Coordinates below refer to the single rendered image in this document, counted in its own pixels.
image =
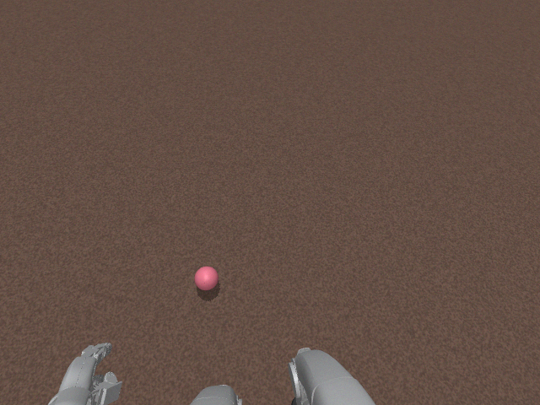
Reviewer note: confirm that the left robot arm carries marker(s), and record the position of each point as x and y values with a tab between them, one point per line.
72	396

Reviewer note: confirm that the left robot hand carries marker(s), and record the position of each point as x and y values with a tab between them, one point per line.
81	373

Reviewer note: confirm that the ball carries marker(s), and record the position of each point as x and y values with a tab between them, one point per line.
206	278

